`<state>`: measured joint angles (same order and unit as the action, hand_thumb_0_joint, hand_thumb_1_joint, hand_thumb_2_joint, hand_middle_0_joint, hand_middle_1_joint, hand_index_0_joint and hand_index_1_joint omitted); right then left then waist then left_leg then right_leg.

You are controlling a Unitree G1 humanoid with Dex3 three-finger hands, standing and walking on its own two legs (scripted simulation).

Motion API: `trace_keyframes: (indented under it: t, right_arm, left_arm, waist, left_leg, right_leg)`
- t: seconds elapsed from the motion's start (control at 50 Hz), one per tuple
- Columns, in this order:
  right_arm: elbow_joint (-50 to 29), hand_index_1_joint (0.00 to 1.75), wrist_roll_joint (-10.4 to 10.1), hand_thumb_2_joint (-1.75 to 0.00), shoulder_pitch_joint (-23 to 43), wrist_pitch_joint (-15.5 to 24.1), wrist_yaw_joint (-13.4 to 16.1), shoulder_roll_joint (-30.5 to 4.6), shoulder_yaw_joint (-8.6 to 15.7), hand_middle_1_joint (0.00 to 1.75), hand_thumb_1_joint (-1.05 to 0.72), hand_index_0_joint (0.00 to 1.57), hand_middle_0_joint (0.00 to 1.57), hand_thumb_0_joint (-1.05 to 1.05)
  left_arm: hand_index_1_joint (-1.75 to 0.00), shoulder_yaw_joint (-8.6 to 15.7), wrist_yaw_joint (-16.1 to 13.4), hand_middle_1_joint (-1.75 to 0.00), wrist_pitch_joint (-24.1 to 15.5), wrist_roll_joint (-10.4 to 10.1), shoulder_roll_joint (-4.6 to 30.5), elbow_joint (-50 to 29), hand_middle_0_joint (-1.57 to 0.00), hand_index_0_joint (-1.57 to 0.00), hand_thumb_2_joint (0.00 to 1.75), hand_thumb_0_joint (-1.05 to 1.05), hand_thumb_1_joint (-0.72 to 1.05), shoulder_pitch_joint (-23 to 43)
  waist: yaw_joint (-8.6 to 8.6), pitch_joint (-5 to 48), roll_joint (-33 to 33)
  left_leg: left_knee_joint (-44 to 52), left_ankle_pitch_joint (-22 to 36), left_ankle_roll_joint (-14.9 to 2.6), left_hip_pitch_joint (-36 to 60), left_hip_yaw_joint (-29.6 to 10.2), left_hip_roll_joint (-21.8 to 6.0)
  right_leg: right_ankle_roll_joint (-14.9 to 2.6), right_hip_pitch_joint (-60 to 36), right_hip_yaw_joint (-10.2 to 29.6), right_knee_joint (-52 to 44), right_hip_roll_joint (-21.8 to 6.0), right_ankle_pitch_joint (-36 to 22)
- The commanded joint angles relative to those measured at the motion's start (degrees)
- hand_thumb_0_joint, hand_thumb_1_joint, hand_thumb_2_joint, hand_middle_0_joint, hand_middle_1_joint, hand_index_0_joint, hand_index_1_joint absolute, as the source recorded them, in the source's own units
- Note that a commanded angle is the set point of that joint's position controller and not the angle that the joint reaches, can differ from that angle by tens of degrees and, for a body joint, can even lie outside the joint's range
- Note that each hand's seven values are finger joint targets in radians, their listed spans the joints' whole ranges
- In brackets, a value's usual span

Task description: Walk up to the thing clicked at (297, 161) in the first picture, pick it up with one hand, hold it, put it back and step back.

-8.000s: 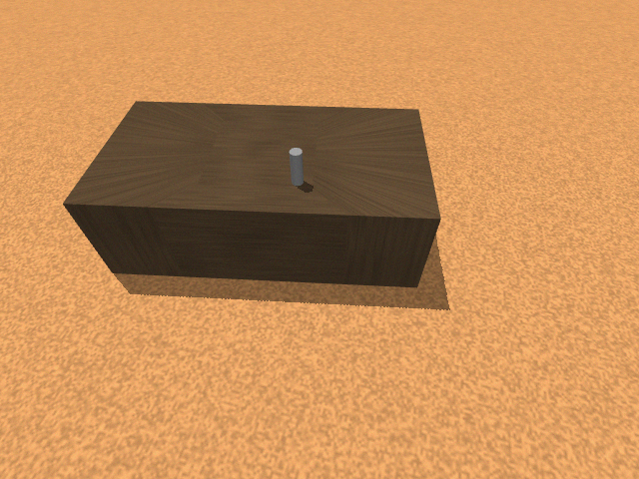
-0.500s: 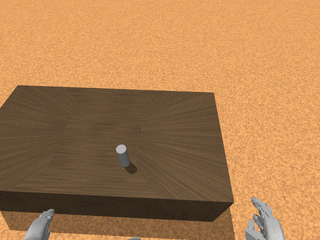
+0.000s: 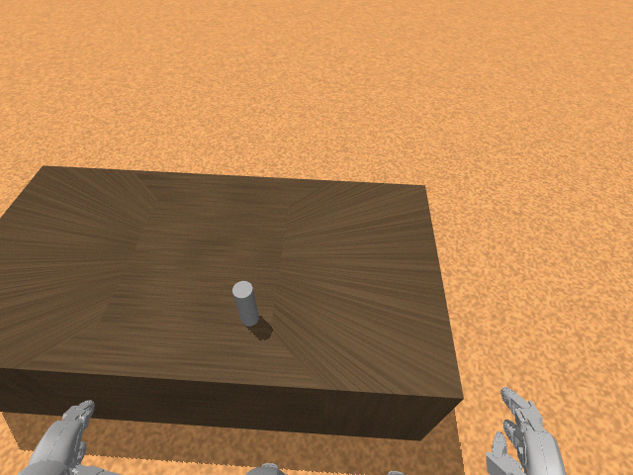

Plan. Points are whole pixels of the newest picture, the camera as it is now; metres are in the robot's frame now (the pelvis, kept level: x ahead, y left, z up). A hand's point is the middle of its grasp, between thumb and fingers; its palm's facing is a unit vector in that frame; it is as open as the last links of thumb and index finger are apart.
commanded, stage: go down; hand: left
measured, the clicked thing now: (246, 304) +0.49 +0.18 -0.26
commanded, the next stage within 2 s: approach in 1.38 s
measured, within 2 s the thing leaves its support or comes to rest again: neither
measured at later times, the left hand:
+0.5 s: hand (86, 330) +0.30 +0.34 -0.01, palm faces +0.14 -0.97 -0.18, open 17.5 cm
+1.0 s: hand (76, 285) +0.35 +0.36 +0.02, palm faces +0.15 -0.98 -0.12, open 17.4 cm
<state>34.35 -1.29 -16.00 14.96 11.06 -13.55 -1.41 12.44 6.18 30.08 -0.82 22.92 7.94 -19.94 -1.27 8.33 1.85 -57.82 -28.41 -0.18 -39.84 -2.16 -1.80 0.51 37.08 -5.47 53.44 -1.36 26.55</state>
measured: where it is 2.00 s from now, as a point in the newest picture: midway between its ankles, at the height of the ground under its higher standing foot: outside the picture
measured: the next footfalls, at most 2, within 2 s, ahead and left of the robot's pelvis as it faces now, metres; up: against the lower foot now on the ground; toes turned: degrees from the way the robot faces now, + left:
none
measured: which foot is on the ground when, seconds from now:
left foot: down 0.00-1.00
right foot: down 0.00-1.00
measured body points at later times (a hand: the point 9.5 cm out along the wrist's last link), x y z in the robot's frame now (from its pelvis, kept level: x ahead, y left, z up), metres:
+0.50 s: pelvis -0.01 +0.00 +0.00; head +0.05 +0.02 +0.45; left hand +0.29 +0.39 +0.01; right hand +0.07 -0.28 -0.08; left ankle +0.00 +0.11 -0.68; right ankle +0.00 -0.13 -0.68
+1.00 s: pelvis -0.02 +0.00 +0.00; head +0.07 +0.03 +0.44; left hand +0.34 +0.41 +0.03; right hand +0.05 -0.28 -0.09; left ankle +0.00 +0.11 -0.68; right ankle +0.00 -0.13 -0.68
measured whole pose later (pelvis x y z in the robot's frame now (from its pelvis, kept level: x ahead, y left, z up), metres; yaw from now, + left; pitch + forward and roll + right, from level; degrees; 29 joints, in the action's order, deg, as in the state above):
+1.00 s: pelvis -0.02 +0.00 +0.00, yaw -2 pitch +15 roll -3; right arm 39.3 1.4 -19.8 12.0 8.9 -17.3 -3.0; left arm 33.1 27.8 -6.4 -2.6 43.4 62.1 28.6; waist -4.2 4.5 -1.2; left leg -57.9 -25.7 -0.5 -47.7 -0.7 -2.8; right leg 0.4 45.6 -3.8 53.1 -0.3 22.9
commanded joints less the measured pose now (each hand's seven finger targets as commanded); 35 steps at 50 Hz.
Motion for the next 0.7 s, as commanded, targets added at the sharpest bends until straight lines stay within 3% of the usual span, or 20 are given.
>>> trace_keyframes:
  t: [0.0,0.06,0.16,0.22,0.42,0.46,0.52,0.56,0.68]
  right_arm:
    - [-6.2,0.3,0.0,-0.89,2.1,4.3,1.5,-8.7,2.7,0.3,-0.86,0.2,0.2,0.0]
    - [-4.8,0.3,-0.1,-0.89,2.4,5.0,1.8,-9.5,2.5,0.3,-0.87,0.2,0.2,0.0]
    - [-2.0,0.3,0.2,-0.9,0.2,5.2,1.2,-10.4,2.8,0.3,-0.88,0.2,0.2,0.0]
    - [-1.8,0.3,0.3,-0.9,-0.2,5.1,0.6,-10.7,2.9,0.3,-0.89,0.2,0.2,0.0]
    - [-0.6,0.3,1.3,-0.9,-5.2,3.7,-0.9,-12.4,3.9,0.3,-0.89,0.2,0.2,0.0]
    - [-0.2,0.3,1.6,-0.9,-6.1,3.3,-0.8,-12.4,3.8,0.3,-0.89,0.2,0.2,0.0]
    - [0.4,0.3,1.9,-0.9,-6.9,2.4,-1.0,-13.1,3.9,0.3,-0.89,0.2,0.2,0.0]
    - [0.1,0.3,1.9,-0.9,-7.0,2.0,-0.9,-13.5,4.0,0.3,-0.89,0.2,0.2,0.0]
    - [0.4,0.3,2.2,-0.89,-8.0,0.7,-1.2,-13.9,3.4,0.3,-0.87,0.2,0.2,0.0]
  left_arm:
    - [-0.04,8.9,-0.2,-0.03,-5.5,-0.3,17.5,-8.5,-0.07,-0.06,0.04,0.0,-0.54,16.2]
    - [-0.04,10.7,1.4,-0.03,-7.7,-1.5,20.0,-3.1,-0.07,-0.06,0.05,0.0,-0.57,22.6]
    - [-0.04,12.9,6.1,-0.03,-10.6,-2.2,22.5,9.1,-0.08,-0.06,0.04,0.0,-0.55,29.1]
    - [-0.04,14.7,8.8,-0.03,-12.8,-2.0,25.2,16.0,-0.08,-0.06,0.03,0.0,-0.56,32.9]
    - [-0.05,20.3,16.0,-0.04,-25.8,-2.8,32.1,27.0,-0.07,-0.06,0.04,0.0,-0.56,44.2]
    - [-0.04,21.4,16.7,-0.03,-28.4,-2.4,34.7,27.9,-0.08,-0.06,0.03,0.0,-0.54,48.2]
    - [-0.04,20.7,18.1,-0.03,-31.0,-2.6,34.6,30.9,-0.08,-0.06,0.03,0.0,-0.54,52.1]
    - [-0.03,21.9,18.5,-0.02,-32.5,-2.6,36.5,33.0,-0.08,-0.06,0.03,0.0,-0.54,53.5]
    - [-0.02,22.2,20.1,-0.01,-36.2,-2.9,38.4,38.8,-0.07,-0.06,0.03,0.0,-0.5,58.5]
  waist:
    - [-2.08,4.5,4.6]
    - [-2.31,4.6,3.9]
    - [-1.64,8.4,4.6]
    - [-0.98,8.5,5.0]
    - [-0.48,13.0,5.6]
    - [-0.55,13.6,5.6]
    - [-1.26,13.4,7.1]
    - [-0.79,13.1,6.7]
    - [-1.16,12.2,6.6]
  left_leg:
    - [10.7,8.7,-0.45,5.3,-0.7,1.3]
    - [10.7,7.8,-0.71,4.6,-0.7,1.5]
    - [10.4,14.9,-0.52,7.2,-0.4,1.6]
    - [10.9,16.3,-0.42,6.6,-0.5,1.5]
    - [10.1,22.0,-0.12,8.7,-0.1,0.5]
    - [9.5,21.9,-0.45,8.2,0.5,0.8]
    - [10.0,22.0,-0.14,9.9,0.0,0.3]
    - [10.6,19.8,-0.07,9.0,-0.2,0.3]
    - [11.0,13.3,-0.16,6.4,-0.3,0.2]
  right_leg:
    - [-0.87,-1.7,2.3,-8.8,1.8,-6.9]
    - [-0.8,-2.1,2.5,-9.3,1.6,-6.5]
    - [-1.2,-4.7,2.5,-8.8,1.7,-12.7]
    - [-1.55,-4.4,2.1,-8.5,1.9,-12.9]
    - [-1.84,-3.4,2.1,-6.8,2.2,-16.5]
    - [-1.76,-3.8,2.7,-7.1,1.9,-17.3]
    - [-2.06,-0.9,2.5,-6.9,2.0,-16.2]
    - [-2.11,-1.1,2.4,-6.9,2.1,-14.9]
    - [-2.18,0.6,2.5,-7.1,2.2,-10.7]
